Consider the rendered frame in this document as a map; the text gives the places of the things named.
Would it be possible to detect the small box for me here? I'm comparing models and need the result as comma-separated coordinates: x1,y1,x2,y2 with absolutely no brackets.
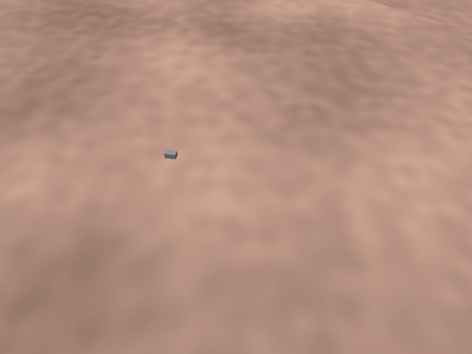
164,150,178,159

